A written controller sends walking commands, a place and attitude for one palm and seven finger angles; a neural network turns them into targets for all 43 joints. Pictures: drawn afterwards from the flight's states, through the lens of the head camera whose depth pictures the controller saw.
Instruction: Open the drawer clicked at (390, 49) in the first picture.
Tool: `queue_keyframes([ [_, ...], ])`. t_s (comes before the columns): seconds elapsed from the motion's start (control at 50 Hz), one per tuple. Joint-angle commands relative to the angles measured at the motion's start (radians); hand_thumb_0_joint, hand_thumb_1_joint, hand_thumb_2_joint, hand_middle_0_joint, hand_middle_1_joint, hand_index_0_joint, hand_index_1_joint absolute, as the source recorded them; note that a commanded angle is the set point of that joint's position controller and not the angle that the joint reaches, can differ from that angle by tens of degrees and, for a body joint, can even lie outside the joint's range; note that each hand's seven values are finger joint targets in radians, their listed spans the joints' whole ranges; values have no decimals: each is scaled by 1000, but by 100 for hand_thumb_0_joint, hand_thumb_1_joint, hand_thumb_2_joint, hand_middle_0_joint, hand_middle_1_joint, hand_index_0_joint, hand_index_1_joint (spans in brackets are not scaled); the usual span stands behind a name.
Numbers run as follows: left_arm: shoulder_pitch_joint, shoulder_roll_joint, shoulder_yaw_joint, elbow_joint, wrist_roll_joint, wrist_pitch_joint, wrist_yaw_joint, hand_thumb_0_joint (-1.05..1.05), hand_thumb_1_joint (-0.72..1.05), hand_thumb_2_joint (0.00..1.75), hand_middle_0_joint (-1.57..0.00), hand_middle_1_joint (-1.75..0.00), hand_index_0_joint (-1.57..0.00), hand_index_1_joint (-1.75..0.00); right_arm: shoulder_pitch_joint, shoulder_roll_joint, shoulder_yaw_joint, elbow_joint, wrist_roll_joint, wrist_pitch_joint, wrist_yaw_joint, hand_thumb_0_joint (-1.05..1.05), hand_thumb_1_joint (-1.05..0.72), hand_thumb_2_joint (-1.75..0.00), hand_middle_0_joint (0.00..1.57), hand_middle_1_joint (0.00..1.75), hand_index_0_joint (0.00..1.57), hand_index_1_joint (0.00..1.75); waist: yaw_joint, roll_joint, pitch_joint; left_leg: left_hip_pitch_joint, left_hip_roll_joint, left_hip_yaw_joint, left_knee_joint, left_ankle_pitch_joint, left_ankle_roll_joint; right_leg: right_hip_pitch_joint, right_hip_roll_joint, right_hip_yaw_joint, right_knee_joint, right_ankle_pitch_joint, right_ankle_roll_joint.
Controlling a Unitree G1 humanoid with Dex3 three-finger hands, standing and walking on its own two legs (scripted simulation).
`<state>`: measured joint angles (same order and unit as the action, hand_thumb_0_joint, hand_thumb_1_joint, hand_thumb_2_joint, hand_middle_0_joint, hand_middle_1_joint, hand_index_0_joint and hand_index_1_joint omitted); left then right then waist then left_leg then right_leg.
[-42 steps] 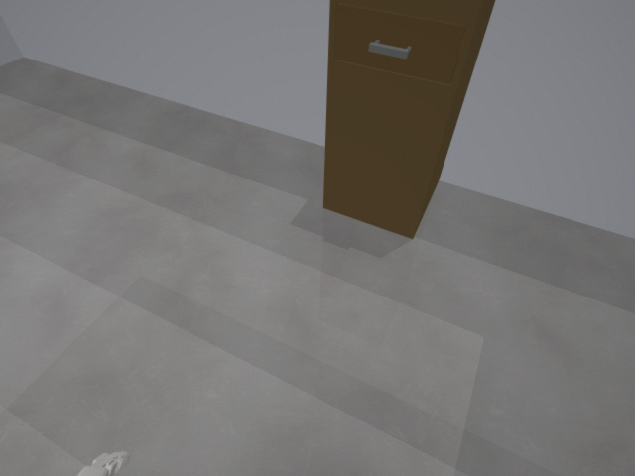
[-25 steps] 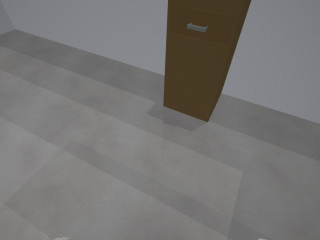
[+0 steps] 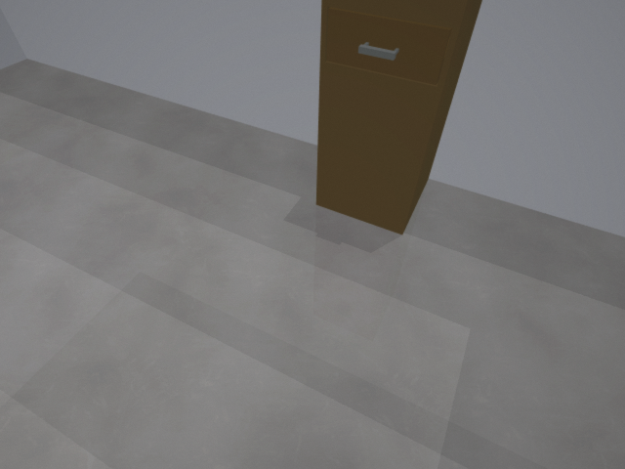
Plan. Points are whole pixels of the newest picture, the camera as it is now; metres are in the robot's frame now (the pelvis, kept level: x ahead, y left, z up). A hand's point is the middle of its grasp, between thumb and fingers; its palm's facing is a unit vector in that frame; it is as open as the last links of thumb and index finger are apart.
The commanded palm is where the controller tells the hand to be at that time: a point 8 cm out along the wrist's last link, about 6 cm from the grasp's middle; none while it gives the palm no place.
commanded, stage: stand and wait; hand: left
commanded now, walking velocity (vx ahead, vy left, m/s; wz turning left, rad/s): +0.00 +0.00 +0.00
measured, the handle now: (379, 50) +1.29 -0.14 +0.00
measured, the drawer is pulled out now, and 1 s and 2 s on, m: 0.00 0.00 0.00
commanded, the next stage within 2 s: look at it before walking up in 0.12 s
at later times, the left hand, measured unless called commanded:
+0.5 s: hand out of the picture +0.08 +0.25 -0.16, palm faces -0.04 -0.94 -0.34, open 7.4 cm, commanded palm none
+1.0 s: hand out of the picture +0.07 +0.23 -0.17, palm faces -0.01 -0.96 -0.27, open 7.4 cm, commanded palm none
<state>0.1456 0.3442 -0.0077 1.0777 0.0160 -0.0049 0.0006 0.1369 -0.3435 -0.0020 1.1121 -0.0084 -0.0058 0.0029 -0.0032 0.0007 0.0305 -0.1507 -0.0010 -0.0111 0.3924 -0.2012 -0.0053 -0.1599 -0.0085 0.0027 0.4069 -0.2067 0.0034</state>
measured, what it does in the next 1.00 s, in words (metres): stands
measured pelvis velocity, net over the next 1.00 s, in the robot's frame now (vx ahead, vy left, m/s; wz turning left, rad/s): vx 0.04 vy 0.00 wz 0.00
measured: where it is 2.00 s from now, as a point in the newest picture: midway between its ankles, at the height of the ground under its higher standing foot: (308, 408)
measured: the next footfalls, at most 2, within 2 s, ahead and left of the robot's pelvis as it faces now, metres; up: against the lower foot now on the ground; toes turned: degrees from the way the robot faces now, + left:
right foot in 1.54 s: +0.40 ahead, -0.08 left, +0.00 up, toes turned -9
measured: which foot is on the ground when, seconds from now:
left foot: down 0.00-1.00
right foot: down 0.00-1.00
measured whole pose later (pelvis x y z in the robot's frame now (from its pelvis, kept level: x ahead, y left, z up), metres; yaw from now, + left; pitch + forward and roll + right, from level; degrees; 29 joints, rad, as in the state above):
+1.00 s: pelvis +0.04 +0.00 +0.00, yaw +0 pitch -1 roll -1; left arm 0.24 0.28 0.00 1.08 0.03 0.00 0.00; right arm 0.21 -0.28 0.00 1.11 -0.02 0.01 0.01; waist 0.01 0.00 -0.03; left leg -0.18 0.02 0.00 0.52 -0.38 0.00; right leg -0.15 0.00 0.00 0.44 -0.29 0.00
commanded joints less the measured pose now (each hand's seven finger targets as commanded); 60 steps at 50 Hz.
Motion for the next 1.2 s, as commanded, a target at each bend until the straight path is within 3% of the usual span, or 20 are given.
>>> queue_keyframes([
  [0.0, -51, 207, 43, -61, -5, -20, 9, 0, 90, 90, -20, -30, -20, -30, -57, -204, -37, -65, -2, -25, -11, 0, -90, -90, 20, 30, 20, 30, 3, -24, -31, -22, 106, -96, -76, 26, 33, -23, -112, 116, -101, -23, -34],
  [0.32, -46, 202, 43, -55, -6, -24, 11, 0, 90, 90, -20, -30, -20, -30, -63, -202, -36, -61, 0, -30, -14, 0, -90, -90, 20, 30, 20, 30, 4, 0, -69, 11, 118, -90, -69, 129, 32, 15, -114, 100, -78, 123, -34],
  [0.48, -48, 201, 42, -54, -4, -21, 10, 0, 90, 90, -20, -30, -20, -30, -70, -204, -36, -62, 1, -29, -14, 0, -90, -90, 20, 30, 20, 30, 6, 4, -43, 4, 118, -96, -86, 94, 33, 5, -110, 99, -91, 79, -30],
  [0.78, -49, 206, 44, -53, -5, -25, 11, 0, 90, 90, -20, -30, -20, -30, -75, -207, -34, -65, 2, -30, -15, 0, -90, -90, 20, 30, 20, 30, 5, -6, -78, 40, 122, -87, -80, 172, 29, 40, -116, 91, -84, 173, -31],
  [0.82, 28, 78, 15, -19, -4, -3, 15, 0, 90, 90, -20, -30, -20, -30, -11, -71, -2, -34, -7, -9, -9, 0, -90, -90, 20, 30, 20, 30, 8, -13, -70, 22, 106, -64, -64, 11, 12, 27, -106, 88, -88, -32, -12],
  [0.84, 57, 78, 16, -13, 0, 3, 12, 0, 90, 90, -20, -30, -20, -30, 13, -67, -2, -30, -10, -2, -5, 0, -90, -90, 20, 30, 20, 30, 12, -13, -59, -1, 95, -61, -51, -113, 16, 11, -103, 102, -95, -171, -16],
  [0.88, 80, 96, 28, -16, 6, 10, 2, 0, 90, 90, -20, -30, -20, -30, 23, -67, -9, -36, -17, 4, -2, 0, -90, -90, 20, 30, 20, 30, 19, -45, 30, -99, 71, -56, -34, -302, 21, -40, -107, 144, -124, -359, -35],
  [0.92, 125, 115, 42, -21, 8, 8, -3, 0, 90, 90, -20, -30, -20, -30, 33, -53, -11, -54, -19, 3, 0, 0, -90, -90, 20, 30, 20, 30, 31, -126, 74, -196, 30, -12, 68, -322, 17, -28, -148, 216, -168, -455, -70],
  [0.96, 180, 133, 58, -21, 6, 1, 0, 0, 90, 90, -20, -30, -20, -30, 39, -30, -16, -73, -17, -3, 1, 0, -90, -90, 20, 30, 20, 30, 42, -186, 93, -268, 22, 51, 220, -258, 13, 7, -235, 322, -232, -500, -127],
  [1.0, 194, 123, 66, -29, 4, -15, 4, 0, 90, 90, -20, -30, -20, -30, 56, -18, -21, -85, -14, -17, 2, 0, -90, -90, 20, 30, 20, 30, 29, -155, 100, -274, 48, 52, 252, -232, 17, 13, -268, 327, -215, -390, -166],
  [1.04, 173, 97, 69, -38, 4, -21, 4, 0, 90, 90, -20, -30, -20, -30, 118, 5, -26, -72, -9, -29, 4, 0, -90, -90, 20, 30, 20, 30, -6, -101, 95, -160, 57, 72, 160, -200, 24, -57, -241, 231, -142, -294, -155],
  [1.06, 144, 71, 66, -46, 2, -20, 3, 0, 90, 90, -20, -30, -20, -30, 193, 18, -27, -50, -7, -37, 3, 0, -90, -90, 20, 30, 20, 30, -41, -59, 89, -32, 60, 62, 63, -170, 30, -146, -190, 153, -59, -266, -126],
  [1.08, 133, 18, 59, -60, -2, -19, -2, 0, 90, 90, -20, -30, -20, -30, 290, -14, -36, -19, -10, -45, -4, 0, -90, -90, 20, 30, 20, 30, -72, 75, 83, 95, 125, -76, -45, -202, 61, -264, -88, 49, 122, -226, -78],
  [1.1, 107, -53, 46, -87, -4, -21, -8, 0, 90, 90, -20, -30, -20, -30, 420, -98, -64, 19, -23, -52, -14, 0, -90, -90, 20, 30, 20, 30, -113, 303, 69, 206, 330, -364, -188, -256, 143, -444, 19, -108, 434, -260, -23],
  [1.12, 26, -38, 46, -121, 8, -30, 0, 0, 90, 90, -20, -30, -20, -30, 469, -86, -61, 33, -20, -51, -20, 0, -90, -90, 20, 30, 20, 30, -119, 262, 132, 188, 395, -458, -244, -197, 185, -543, 3, -42, 589, -351, -29],
  [1.14, 22, -22, 55, -117, 13, -34, 2, 0, 90, 90, -20, -30, -20, -30, 462, -45, -51, 32, -14, -55, -26, 0, -90, -90, 20, 30, 20, 30, -100, 221, 154, 189, 398, -442, -227, -94, 199, -590, -46, 4, 668, -292, -34],
  [1.16, 28, -41, 59, -103, 11, -38, -5, 0, 90, 90, -20, -30, -20, -30, 441, 1, -41, 27, -11, -62, -32, 0, -90, -90, 20, 30, 20, 30, -87, 119, 170, 182, 382, -382, -209, 24, 209, -599, -73, 8, 711, -236, -34],
  [1.18, 37, -60, 58, -93, 11, -41, -13, 0, 90, 90, -20, -30, -20, -30, 422, 18, -34, 20, -11, -72, -34, 0, -90, -90, 20, 30, 20, 30, -69, 80, 159, 194, 359, -312, -193, 156, 205, -597, -90, 3, 728, -198, -25],
])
